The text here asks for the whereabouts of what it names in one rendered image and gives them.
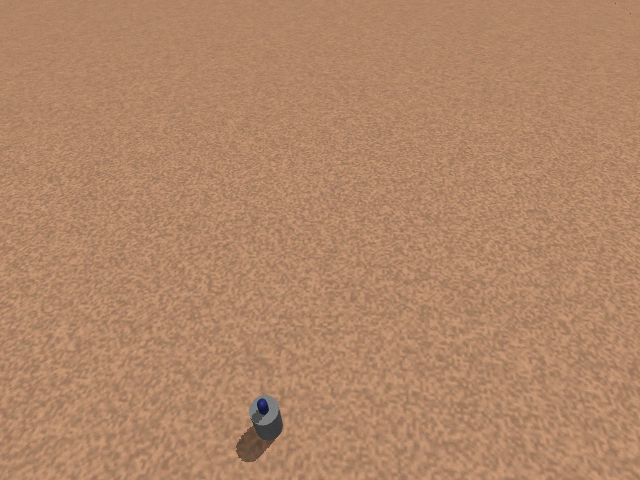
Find bottle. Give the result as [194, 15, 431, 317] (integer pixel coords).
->
[249, 395, 283, 441]

